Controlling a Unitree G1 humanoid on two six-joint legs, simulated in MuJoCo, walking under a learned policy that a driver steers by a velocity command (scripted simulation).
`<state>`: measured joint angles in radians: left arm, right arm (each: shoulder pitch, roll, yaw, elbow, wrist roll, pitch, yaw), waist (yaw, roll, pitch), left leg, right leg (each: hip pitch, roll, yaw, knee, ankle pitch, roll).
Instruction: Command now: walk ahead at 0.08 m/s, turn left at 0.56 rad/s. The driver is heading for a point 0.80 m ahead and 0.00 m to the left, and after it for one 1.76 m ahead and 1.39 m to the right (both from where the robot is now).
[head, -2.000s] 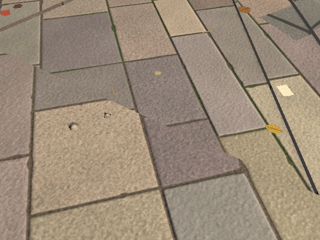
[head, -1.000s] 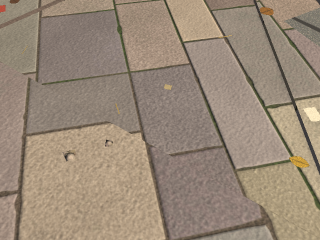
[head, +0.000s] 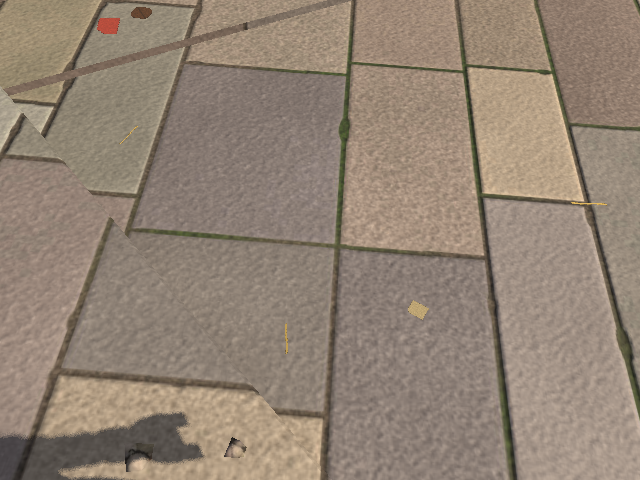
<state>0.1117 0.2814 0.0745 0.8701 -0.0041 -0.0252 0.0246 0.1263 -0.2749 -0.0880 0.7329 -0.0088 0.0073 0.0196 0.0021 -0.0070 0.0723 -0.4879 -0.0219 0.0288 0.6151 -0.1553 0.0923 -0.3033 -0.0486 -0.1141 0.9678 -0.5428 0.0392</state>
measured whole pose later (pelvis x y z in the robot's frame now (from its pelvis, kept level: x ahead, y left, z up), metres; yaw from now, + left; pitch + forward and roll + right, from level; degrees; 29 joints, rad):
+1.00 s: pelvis +0.13 +0.01 +0.03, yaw +12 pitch +2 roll +0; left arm 0.22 0.31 0.06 0.77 -0.01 -0.08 -0.03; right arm 0.38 -0.25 -0.04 0.82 0.00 -0.06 0.00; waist -0.03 -0.05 -0.01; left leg -0.05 -0.03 -0.01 0.29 -0.28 0.04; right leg -0.58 -0.07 -0.02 0.94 -0.23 -0.02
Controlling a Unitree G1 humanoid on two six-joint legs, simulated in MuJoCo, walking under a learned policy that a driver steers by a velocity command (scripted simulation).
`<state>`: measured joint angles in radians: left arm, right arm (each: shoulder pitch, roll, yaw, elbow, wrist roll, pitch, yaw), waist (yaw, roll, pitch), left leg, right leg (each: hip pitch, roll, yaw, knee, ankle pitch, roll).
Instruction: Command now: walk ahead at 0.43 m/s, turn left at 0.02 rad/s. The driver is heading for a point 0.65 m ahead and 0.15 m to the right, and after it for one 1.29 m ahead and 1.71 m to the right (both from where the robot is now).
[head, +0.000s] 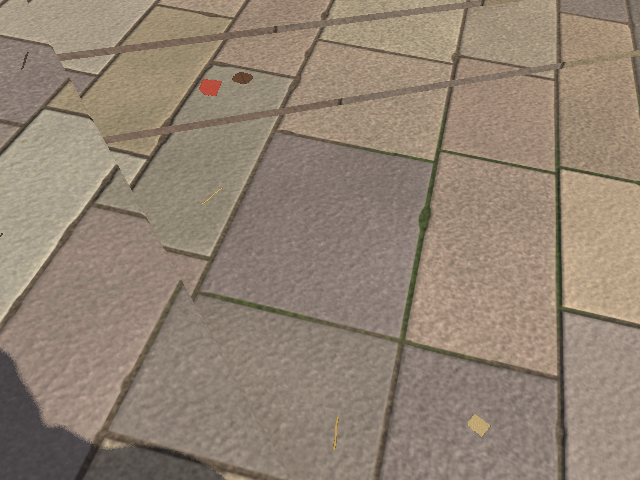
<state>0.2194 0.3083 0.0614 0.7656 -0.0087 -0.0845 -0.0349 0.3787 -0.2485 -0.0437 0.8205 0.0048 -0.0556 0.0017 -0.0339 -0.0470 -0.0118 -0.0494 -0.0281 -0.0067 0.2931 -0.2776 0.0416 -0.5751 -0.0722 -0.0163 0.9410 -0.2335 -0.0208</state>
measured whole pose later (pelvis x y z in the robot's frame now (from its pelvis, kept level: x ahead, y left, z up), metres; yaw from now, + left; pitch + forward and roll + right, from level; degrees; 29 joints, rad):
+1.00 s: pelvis +0.47 -0.07 -0.05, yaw -14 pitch +1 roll +1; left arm 0.10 0.27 0.10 0.75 -0.02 0.02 -0.06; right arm 0.41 -0.23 -0.06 0.79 -0.01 -0.09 -0.05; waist -0.08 -0.02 0.02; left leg -0.24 0.11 0.21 0.82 -0.58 -0.03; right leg -0.66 -0.04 0.14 0.79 0.20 -0.01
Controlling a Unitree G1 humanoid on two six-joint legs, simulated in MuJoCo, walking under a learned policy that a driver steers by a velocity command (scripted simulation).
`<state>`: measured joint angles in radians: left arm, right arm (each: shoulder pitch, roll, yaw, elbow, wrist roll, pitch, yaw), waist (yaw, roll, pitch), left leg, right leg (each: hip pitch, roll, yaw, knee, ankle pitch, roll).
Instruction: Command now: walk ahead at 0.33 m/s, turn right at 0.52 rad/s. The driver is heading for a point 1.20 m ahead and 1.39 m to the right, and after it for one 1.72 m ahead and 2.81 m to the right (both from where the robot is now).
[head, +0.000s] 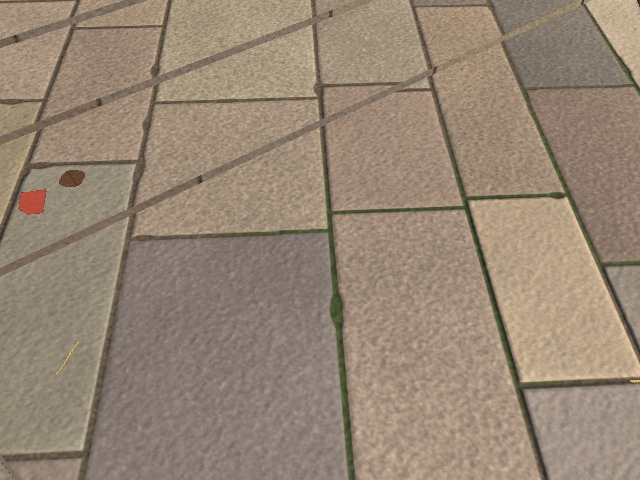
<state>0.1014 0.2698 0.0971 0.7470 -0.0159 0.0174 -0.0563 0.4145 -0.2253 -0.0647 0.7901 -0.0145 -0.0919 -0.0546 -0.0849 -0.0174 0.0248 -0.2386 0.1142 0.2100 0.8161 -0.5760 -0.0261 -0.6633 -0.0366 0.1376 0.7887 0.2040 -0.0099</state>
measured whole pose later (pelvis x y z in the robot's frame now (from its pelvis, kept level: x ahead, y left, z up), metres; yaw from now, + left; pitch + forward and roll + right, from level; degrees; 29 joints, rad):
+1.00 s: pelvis +0.23 -0.09 -0.10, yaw -36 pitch +2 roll +0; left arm 0.19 0.30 0.09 0.62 -0.02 0.07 -0.01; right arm 0.16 -0.30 -0.09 0.70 0.00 0.02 -0.03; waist -0.01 0.03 0.02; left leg -0.37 0.13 0.08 0.66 -0.35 -0.07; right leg -0.33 0.02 0.00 0.60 -0.31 -0.03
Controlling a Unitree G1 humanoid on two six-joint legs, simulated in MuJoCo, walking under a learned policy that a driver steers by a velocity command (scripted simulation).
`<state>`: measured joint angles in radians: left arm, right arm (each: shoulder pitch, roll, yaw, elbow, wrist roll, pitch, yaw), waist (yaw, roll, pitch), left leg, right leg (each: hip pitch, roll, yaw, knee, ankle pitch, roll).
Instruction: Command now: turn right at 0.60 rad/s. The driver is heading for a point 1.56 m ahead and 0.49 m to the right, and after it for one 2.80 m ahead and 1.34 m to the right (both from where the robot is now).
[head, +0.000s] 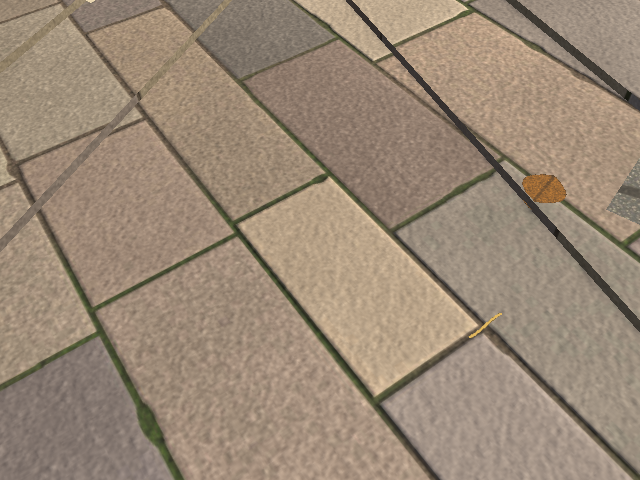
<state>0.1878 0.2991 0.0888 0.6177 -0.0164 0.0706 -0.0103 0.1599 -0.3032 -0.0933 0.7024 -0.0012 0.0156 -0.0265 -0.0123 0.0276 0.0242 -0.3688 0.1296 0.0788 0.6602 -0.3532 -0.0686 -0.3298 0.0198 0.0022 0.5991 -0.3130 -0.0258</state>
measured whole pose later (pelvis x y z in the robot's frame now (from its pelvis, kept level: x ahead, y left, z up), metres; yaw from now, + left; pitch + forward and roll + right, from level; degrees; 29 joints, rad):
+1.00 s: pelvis +0.27 -0.11 +0.01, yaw -15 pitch +2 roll +0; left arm 0.16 0.27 0.04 0.66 0.00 -0.07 -0.03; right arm 0.35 -0.31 -0.04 0.82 0.03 -0.08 0.01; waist -0.03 0.03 0.04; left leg -0.36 0.05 -0.04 1.13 -0.39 0.02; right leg -0.35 0.04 -0.02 0.50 -0.18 -0.05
